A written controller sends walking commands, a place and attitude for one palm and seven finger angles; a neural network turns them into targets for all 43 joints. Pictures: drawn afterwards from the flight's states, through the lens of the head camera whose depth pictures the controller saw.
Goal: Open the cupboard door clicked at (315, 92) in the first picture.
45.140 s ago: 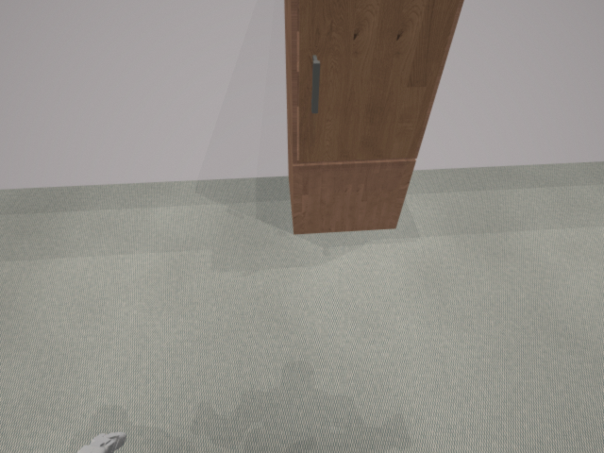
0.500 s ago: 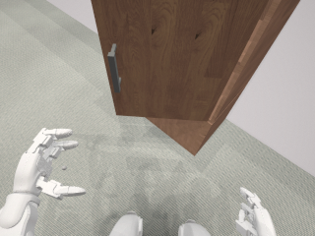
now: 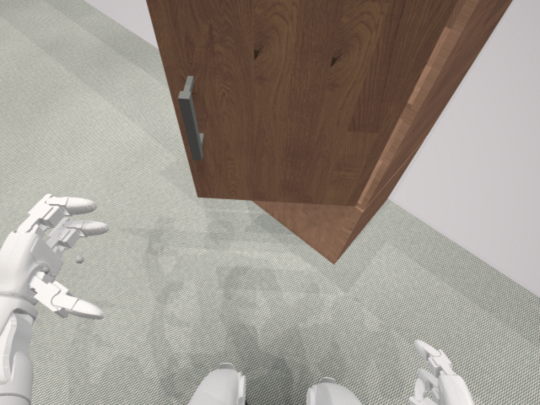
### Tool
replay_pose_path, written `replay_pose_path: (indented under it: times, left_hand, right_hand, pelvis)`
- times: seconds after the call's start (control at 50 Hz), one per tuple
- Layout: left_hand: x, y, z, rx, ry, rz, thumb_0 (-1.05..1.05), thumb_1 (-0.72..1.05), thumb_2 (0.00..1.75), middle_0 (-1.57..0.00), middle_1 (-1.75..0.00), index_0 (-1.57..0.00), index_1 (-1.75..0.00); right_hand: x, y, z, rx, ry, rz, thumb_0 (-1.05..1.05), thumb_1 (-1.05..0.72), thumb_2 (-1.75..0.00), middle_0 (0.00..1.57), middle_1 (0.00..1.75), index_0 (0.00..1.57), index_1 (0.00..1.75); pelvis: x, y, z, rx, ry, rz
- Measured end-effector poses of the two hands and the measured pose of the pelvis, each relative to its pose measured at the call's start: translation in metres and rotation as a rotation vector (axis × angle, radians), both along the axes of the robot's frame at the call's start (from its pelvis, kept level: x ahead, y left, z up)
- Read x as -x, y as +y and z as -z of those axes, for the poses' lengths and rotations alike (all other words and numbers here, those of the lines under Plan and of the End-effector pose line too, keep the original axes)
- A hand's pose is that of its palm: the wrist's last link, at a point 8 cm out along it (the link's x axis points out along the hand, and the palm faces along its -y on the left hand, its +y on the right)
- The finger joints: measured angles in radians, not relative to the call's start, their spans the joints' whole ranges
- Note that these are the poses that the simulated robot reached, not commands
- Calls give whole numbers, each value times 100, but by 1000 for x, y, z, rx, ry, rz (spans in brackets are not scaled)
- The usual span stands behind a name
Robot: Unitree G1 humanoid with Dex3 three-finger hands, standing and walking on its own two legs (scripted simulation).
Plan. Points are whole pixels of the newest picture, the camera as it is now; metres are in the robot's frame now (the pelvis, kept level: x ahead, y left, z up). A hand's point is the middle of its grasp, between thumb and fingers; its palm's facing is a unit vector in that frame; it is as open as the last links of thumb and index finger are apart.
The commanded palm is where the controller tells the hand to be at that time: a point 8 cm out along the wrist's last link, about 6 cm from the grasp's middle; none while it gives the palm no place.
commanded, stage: raise the hand with hooked fingers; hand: left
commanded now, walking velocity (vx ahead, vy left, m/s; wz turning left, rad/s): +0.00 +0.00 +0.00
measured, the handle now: (193, 121) +0.58 +0.18 +0.03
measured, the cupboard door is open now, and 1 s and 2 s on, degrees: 39 39 39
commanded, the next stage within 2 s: move the hooked fingers beside the handle in 0.40 s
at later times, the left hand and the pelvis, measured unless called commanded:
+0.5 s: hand (88, 263) +0.28 +0.26 +0.05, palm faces +0.03 -1.00 -0.04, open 14.0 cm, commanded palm +0.26 +0.31 +0.05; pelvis +0.00 -0.01 +0.00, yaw +0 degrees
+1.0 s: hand (116, 212) +0.37 +0.25 +0.04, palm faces +0.03 -1.00 -0.02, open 14.0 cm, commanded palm +0.34 +0.30 +0.04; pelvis +0.00 -0.01 -0.01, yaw -1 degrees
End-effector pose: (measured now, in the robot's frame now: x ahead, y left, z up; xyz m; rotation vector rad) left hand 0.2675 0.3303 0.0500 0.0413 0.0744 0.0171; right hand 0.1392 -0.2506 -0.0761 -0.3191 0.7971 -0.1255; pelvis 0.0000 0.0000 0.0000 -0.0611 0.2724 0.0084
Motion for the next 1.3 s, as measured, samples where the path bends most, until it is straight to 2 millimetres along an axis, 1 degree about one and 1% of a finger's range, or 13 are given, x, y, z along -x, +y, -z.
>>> replay_pose_path:
  times: [0.1,0.22,0.4,0.5,0.58,0.64,0.72,0.8,0.86,0.96,1.04,1.14,1.3]
  left_hand:
    - [0,-12,1,4,-8,31,-1,-49,30,-30,-120,-30,-120]
    - [1,-11,3,4,-34,-16,-1,-49,30,-30,-120,-30,-120]
    - [6,-16,-2,-10,-29,2,-1,-49,30,-30,-120,-30,-120]
    - [6,-15,-1,2,-31,-16,-1,-49,30,-30,-120,-30,-120]
    - [4,-19,1,2,-29,-3,-1,-50,30,-30,-120,-30,-120]
    - [-5,-21,4,4,-33,4,-1,-50,30,-30,-120,-30,-120]
    - [-26,-23,6,13,-45,3,-1,-50,30,-30,-120,-30,-120]
    - [-46,-30,1,5,-56,31,-1,-50,30,-30,-120,-30,-120]
    - [-57,-33,-2,3,-48,38,-1,-50,30,-30,-120,-30,-120]
    - [-72,-26,4,22,-13,-3,-1,-49,30,-30,-120,-30,-120]
    - [-79,-22,6,10,-20,-18,-1,-49,30,-30,-120,-30,-120]
    - [-91,-21,7,13,-49,-3,-1,-49,30,-30,-120,-30,-120]
    - [-120,-25,10,29,-32,22,-1,-50,30,-30,-120,-30,-120]
  right_hand:
    - [4,-6,-3,6,-3,11,1,-91,-89,20,30,21,30]
    - [5,-9,-3,6,1,11,1,-91,-89,20,30,21,30]
    - [0,-6,0,-18,-14,4,1,-91,-89,20,30,21,30]
    - [-3,-5,1,-22,-21,-3,1,-91,-89,20,30,21,30]
    - [-5,-7,2,-19,-24,-7,1,-91,-89,20,30,21,30]
    - [-4,-9,5,-8,-18,-11,1,-91,-89,20,30,21,30]
    - [0,-12,10,6,2,-2,1,-91,-89,20,30,21,30]
    - [8,-15,12,4,28,23,1,-91,-89,20,30,21,30]
    - [17,-17,12,-4,51,48,1,-91,-89,20,30,21,30]
    - [32,-21,15,-3,105,76,1,-91,-89,20,30,21,30]
    - [44,-26,19,8,154,92,1,-91,-89,20,30,21,30]
    - [57,-29,23,26,212,109,1,-91,-89,20,30,21,30]
    - [70,-27,25,39,255,138,1,-91,-89,20,30,21,30]
  pelvis:
    - [-1,-1,-1,-5,0,9]
    - [1,-5,0,-8,-2,7]
    - [1,-8,0,-10,-7,5]
    - [2,-11,1,-12,-6,4]
    - [2,-11,2,-11,-4,0]
    - [3,-12,4,-10,1,-2]
    - [5,-13,7,-9,10,-3]
    - [4,-13,7,-11,19,4]
    - [2,-13,5,-15,25,13]
    - [0,-14,5,-18,35,22]
    - [0,-14,6,-16,45,25]
    - [0,-12,9,-10,56,23]
    - [2,-7,11,-3,75,25]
